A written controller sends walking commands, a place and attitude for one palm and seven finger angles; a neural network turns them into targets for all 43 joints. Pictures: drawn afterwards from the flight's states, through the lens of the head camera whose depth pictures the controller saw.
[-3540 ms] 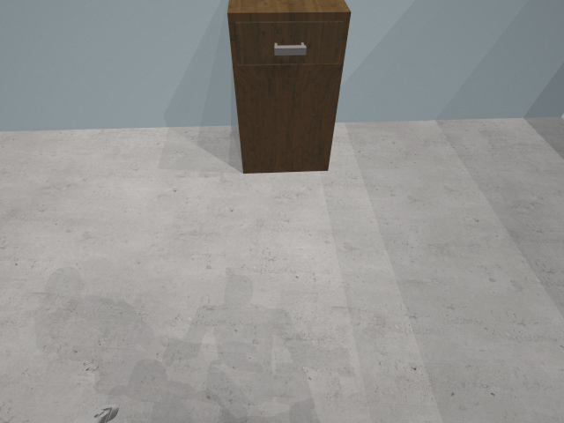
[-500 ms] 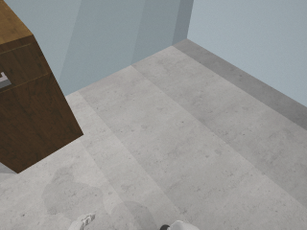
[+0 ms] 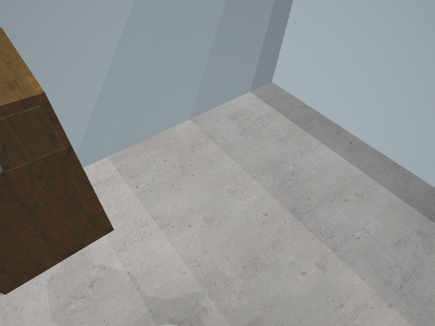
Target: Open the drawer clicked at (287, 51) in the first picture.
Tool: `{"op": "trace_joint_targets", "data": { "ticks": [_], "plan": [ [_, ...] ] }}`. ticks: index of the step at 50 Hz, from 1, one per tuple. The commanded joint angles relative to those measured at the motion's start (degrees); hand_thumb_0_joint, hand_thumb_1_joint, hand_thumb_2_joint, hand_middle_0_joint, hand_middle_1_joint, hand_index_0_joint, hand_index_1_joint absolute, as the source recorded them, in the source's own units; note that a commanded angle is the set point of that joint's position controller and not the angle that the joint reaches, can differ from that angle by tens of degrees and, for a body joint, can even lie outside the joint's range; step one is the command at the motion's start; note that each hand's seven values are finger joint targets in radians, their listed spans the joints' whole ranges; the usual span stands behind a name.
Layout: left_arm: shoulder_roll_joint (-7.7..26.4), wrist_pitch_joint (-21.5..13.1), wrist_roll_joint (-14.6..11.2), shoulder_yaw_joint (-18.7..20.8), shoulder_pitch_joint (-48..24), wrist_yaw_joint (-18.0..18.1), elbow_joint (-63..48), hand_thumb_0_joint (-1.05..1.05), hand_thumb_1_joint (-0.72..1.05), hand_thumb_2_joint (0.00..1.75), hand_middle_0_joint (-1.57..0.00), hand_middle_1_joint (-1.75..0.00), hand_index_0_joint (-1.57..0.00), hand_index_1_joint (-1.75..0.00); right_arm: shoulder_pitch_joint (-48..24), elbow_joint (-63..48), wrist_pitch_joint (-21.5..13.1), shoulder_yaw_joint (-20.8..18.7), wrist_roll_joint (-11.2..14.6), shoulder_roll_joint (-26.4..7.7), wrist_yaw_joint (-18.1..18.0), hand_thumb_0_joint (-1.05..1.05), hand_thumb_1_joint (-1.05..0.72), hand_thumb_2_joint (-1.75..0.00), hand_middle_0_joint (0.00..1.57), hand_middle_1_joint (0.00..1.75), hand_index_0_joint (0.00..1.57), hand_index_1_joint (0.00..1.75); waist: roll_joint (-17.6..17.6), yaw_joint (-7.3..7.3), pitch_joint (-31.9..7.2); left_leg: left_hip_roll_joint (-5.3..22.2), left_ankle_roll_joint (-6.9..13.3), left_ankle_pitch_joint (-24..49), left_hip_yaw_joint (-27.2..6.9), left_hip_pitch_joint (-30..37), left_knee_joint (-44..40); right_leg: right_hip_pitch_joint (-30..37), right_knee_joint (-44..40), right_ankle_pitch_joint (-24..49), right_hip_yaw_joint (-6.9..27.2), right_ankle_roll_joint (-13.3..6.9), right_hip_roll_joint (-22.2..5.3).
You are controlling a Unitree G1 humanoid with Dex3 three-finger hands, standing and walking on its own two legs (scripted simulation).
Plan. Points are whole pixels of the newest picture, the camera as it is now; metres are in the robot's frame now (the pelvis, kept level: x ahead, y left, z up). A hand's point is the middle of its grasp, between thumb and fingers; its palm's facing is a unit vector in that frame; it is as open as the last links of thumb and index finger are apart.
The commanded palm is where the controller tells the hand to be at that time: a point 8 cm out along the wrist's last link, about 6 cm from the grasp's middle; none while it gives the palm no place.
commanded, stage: turn to face it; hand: left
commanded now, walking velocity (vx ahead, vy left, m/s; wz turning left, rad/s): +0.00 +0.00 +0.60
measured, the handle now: out of the picture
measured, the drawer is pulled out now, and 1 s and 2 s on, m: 0.00 0.00 0.00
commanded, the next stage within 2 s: take the last steps up to it in 1.28 s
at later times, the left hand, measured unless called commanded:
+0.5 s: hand out of the picture +0.07 +0.17 -0.13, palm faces +0.29 -0.91 -0.30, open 7.3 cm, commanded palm none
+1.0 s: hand out of the picture -0.11 +0.19 -0.16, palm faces +0.58 -0.77 -0.26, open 7.4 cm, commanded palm none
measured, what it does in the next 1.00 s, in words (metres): steps on the spot, turning left: right foot, then left foot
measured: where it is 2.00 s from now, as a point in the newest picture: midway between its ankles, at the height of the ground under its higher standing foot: outside the picture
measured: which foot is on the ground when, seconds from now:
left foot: down 0.00-0.36, up 0.38-0.78, down 0.80-1.00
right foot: up 0.00-0.34, down 0.36-0.80, up 0.82-1.00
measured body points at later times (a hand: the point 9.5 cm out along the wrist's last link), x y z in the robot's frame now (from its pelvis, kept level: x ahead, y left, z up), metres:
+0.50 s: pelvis +0.02 -0.05 +0.01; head +0.05 -0.08 +0.46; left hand +0.06 +0.22 -0.11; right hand +0.13 -0.30 -0.15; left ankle -0.01 +0.08 -0.65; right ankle +0.05 -0.15 -0.73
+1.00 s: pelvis -0.01 -0.01 +0.01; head +0.00 +0.03 +0.46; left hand -0.14 +0.24 -0.14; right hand +0.23 -0.16 -0.11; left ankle -0.06 +0.07 -0.73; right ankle +0.06 -0.16 -0.65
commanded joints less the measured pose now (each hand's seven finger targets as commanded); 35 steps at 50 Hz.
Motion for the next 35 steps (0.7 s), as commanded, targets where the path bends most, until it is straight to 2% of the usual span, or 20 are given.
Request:
{"op": "trace_joint_targets", "data": {
  "ticks": [1, 3, 4, 6, 8, 10, 13, 15, 16, 17, 18, 19, 20, 21, 22, 23, 25, 27, 30, 35],
  "plan": [
    [4.18, 0.05, 0.37, 1.49, -0.70, 0.14, -4.50, 0.00, 0.90, 0.90, -0.20, -0.30, -0.20, -0.30, 7.26, -0.58, 1.12, -2.15, 0.06, -10.51, -1.22, 0.00, -0.90, -0.90, 0.20, 0.30, 0.20, 0.30, 13.57, -2.75, -2.78, 16.86, 9.32, 39.74, -19.47, 11.91, -13.36, -13.54, 14.54, -2.41, 3.28, 1.88, -3.73],
    [4.04, 0.62, 0.29, 1.81, -1.17, -0.36, -5.23, 0.00, 0.90, 0.90, -0.20, -0.30, -0.20, -0.30, 5.10, -1.48, 1.55, -2.62, 0.07, -11.17, -1.07, 0.00, -0.90, -0.90, 0.20, 0.30, 0.20, 0.30, 10.86, -1.95, -3.49, 14.17, 8.41, 32.27, -17.19, 10.29, -14.01, -12.86, 12.62, 0.93, 2.48, 2.34, -3.30],
    [3.45, 0.94, 0.27, 1.92, -0.99, -0.43, -5.54, 0.00, 0.90, 0.90, -0.20, -0.30, -0.20, -0.30, 5.13, -1.95, 1.69, -3.01, 0.09, -11.57, -0.97, 0.00, -0.90, -0.90, 0.20, 0.30, 0.20, 0.30, 10.54, -2.13, -5.40, 13.28, 8.20, 28.66, -16.96, 10.55, -14.42, -12.43, 11.65, 2.26, 2.24, 2.54, -2.97],
    [2.95, 1.51, 0.48, 2.40, -1.53, -0.40, -6.44, 0.00, 0.90, 0.90, -0.20, -0.30, -0.20, -0.30, 5.52, -2.61, 2.00, -3.94, 0.02, -11.45, -0.85, 0.00, -0.90, -0.90, 0.20, 0.30, 0.20, 0.30, 10.39, -2.49, -6.75, 11.90, 7.73, 21.78, -17.21, 10.49, -15.42, -12.69, 10.45, 4.48, 1.90, 2.79, -2.50],
    [3.12, 1.82, 0.56, 2.60, -3.38, -0.42, -7.78, 0.00, 0.90, 0.90, -0.20, -0.30, -0.20, -0.30, 5.75, -3.23, 2.40, -4.26, 0.01, -12.07, -0.68, 0.00, -0.90, -0.90, 0.20, 0.30, 0.20, 0.30, 9.96, -3.03, -6.30, 11.59, 7.84, 16.48, -19.37, 9.03, -16.34, -12.69, 8.62, 4.94, 2.06, 2.91, -2.36],
    [2.81, 2.05, 0.47, 2.76, -4.67, -0.36, -9.11, 0.00, 0.90, 0.90, -0.20, -0.30, -0.20, -0.30, 5.22, -3.96, 2.76, -4.82, -0.20, -12.68, -0.52, 0.00, -0.90, -0.90, 0.20, 0.30, 0.20, 0.30, 10.82, -3.24, -6.03, 11.51, 8.06, 13.40, -20.93, 7.89, -16.41, -11.93, 4.97, 5.03, 2.16, 2.96, -2.10],
    [3.01, 1.78, 0.26, 2.77, -5.02, -0.27, -10.57, 0.00, 0.90, 0.90, -0.20, -0.30, -0.20, -0.30, 4.49, -4.93, 3.28, -5.46, -0.33, -13.50, -0.37, 0.00, -0.90, -0.90, 0.20, 0.30, 0.20, 0.30, 12.27, -3.01, -6.62, 10.51, 7.79, 16.54, -23.39, 6.63, -14.17, -7.68, -3.40, 5.61, 1.83, 2.72, -0.67],
    [3.45, 1.49, 0.01, 2.95, -2.60, -0.15, -10.58, 0.00, 0.90, 0.90, -0.20, -0.30, -0.20, -0.30, 3.22, -5.70, 3.63, -5.96, -0.19, -13.99, -0.21, 0.00, -0.90, -0.90, 0.20, 0.30, 0.20, 0.30, 12.09, -1.63, -7.07, 8.74, 6.35, 15.91, -23.36, 3.91, -11.73, -1.86, -11.11, 10.55, 1.13, 2.58, 0.33],
    [4.16, 1.20, -0.05, 3.15, -0.80, -0.01, -10.26, 0.00, 0.90, 0.90, -0.20, -0.30, -0.20, -0.30, 2.56, -6.27, 3.80, -6.03, 0.13, -13.64, -0.08, 0.00, -0.90, -0.90, 0.20, 0.30, 0.20, 0.30, 11.01, -0.61, -7.71, 7.08, 4.69, 13.31, -22.73, 0.83, -9.60, 3.55, -18.52, 15.37, 1.08, 2.34, -0.04],
    [6.94, 0.82, 0.32, 3.65, 0.83, 0.33, -10.33, 0.00, 0.90, 0.90, -0.20, -0.30, -0.20, -0.30, 2.57, -6.75, 3.92, -5.88, 0.58, -11.71, 0.21, 0.00, -0.90, -0.90, 0.20, 0.30, 0.20, 0.30, 5.30, 0.35, -8.13, 3.68, 1.59, 5.65, -20.25, -6.08, -4.68, 11.31, -26.70, 16.64, 5.44, 1.15, -5.03],
    [13.32, 0.32, 1.43, 4.77, 1.36, 0.77, -10.98, 0.00, 0.90, 0.90, -0.20, -0.30, -0.20, -0.30, 3.05, -8.09, 4.02, -5.25, 0.91, -7.45, 0.48, 0.00, -0.90, -0.90, 0.20, 0.30, 0.20, 0.30, -12.83, 0.87, -7.82, -4.71, -3.77, -10.89, -8.74, -16.43, 9.19, 16.29, -33.20, 17.78, 21.00, -4.00, -21.12],
    [14.86, 0.75, 1.10, 4.45, -0.13, 0.72, -12.18, 0.00, 0.90, 0.90, -0.20, -0.30, -0.20, -0.30, 1.62, -8.92, 4.07, -5.69, 0.13, -9.16, 0.37, 0.00, -0.90, -0.90, 0.20, 0.30, 0.20, 0.30, -13.04, 0.92, -5.70, -3.94, -4.36, -20.50, -7.13, -15.84, 21.73, 7.14, -33.19, 22.59, 23.98, -8.61, -28.74],
    [12.73, 0.77, 1.07, 3.93, -3.84, 0.68, -13.28, 0.00, 0.90, 0.90, -0.20, -0.30, -0.20, -0.30, 3.18, -8.17, 4.69, -6.01, -0.12, -9.92, 0.75, 0.00, -0.90, -0.90, 0.20, 0.30, 0.20, 0.30, -7.29, -1.18, -4.22, -2.55, -4.11, -16.64, -8.92, -14.00, 29.98, 1.31, -33.08, 19.21, 18.79, -9.46, -25.78],
    [10.26, 0.55, 0.87, 3.57, -7.45, 0.69, -13.95, 0.00, 0.90, 0.90, -0.20, -0.30, -0.20, -0.30, 3.76, -6.72, 5.48, -6.11, -0.27, -9.46, 1.07, 0.00, -0.90, -0.90, 0.20, 0.30, 0.20, 0.30, -8.28, -2.91, -1.53, -1.03, -4.47, -13.23, -8.85, -13.75, 33.63, -1.97, -33.39, 17.38, 14.65, -7.59, -22.21],
    [9.28, 0.56, 0.83, 2.90, -9.22, 0.51, -14.34, 0.00, 0.90, 0.90, -0.20, -0.30, -0.20, -0.30, 4.96, -5.70, 5.67, -5.92, -0.33, -9.12, 1.32, 0.00, -0.90, -0.90, 0.20, 0.30, 0.20, 0.30, -7.11, -4.06, -0.35, -0.41, -5.02, -10.43, -7.29, -13.78, 36.07, -1.75, -31.74, 20.11, 10.15, -6.59, -19.33],
    [8.10, 0.59, 0.82, 2.58, -10.00, 0.58, -14.51, 0.00, 0.90, 0.90, -0.20, -0.30, -0.20, -0.30, 5.97, -5.43, 5.65, -5.83, -0.18, -8.85, 1.57, 0.00, -0.90, -0.90, 0.20, 0.30, 0.20, 0.30, -6.48, -4.65, 0.19, 0.27, -5.43, -8.66, -6.17, -13.84, 36.41, -1.15, -30.05, 25.44, 6.21, -6.08, -18.05],
    [8.03, 0.18, 0.96, 2.39, -6.98, 0.52, -13.95, 0.00, 0.90, 0.90, -0.20, -0.30, -0.20, -0.30, 5.11, -5.61, 5.74, -5.38, -0.02, -8.22, 1.69, 0.00, -0.90, -0.90, 0.20, 0.30, 0.20, 0.30, -7.60, -3.45, -0.18, 0.44, -6.31, -8.07, -4.65, -14.02, 34.33, 2.83, -28.19, 33.09, 2.19, -6.31, -17.53],
    [8.94, 0.32, 1.03, 2.51, -3.40, 0.49, -13.01, 0.00, 0.90, 0.90, -0.20, -0.30, -0.20, -0.30, 2.38, -6.46, 5.92, -5.11, 0.03, -8.19, 1.74, 0.00, -0.90, -0.90, 0.20, 0.30, 0.20, 0.30, -7.99, -1.59, -0.69, 0.48, -6.76, -9.12, -3.43, -13.72, 30.57, 5.82, -27.51, 35.44, 1.36, -6.94, -18.13],
    [10.83, 0.68, 1.28, 2.86, -0.98, 0.41, -12.37, 0.00, 0.90, 0.90, -0.20, -0.30, -0.20, -0.30, -1.22, -7.69, 5.97, -4.61, 0.22, -8.12, 1.89, 0.00, -0.90, -0.90, 0.20, 0.30, 0.20, 0.30, -7.84, -0.04, -0.73, 0.73, -6.82, -11.02, -1.60, -11.18, 24.04, 6.94, -26.70, 37.20, 0.15, -7.74, -19.75],
    [13.13, 1.22, 1.66, 3.73, -0.33, 0.13, -12.01, 0.00, 0.90, 0.90, -0.20, -0.30, -0.20, -0.30, -3.02, -9.23, 5.16, -3.91, 0.63, -7.97, 1.99, 0.00, -0.90, -0.90, 0.20, 0.30, 0.20, 0.30, -10.73, 0.90, -3.25, 0.20, -5.38, -12.90, 1.41, -4.07, 11.22, 7.53, -23.04, 40.11, -1.94, -7.87, -21.77]
  ]
}}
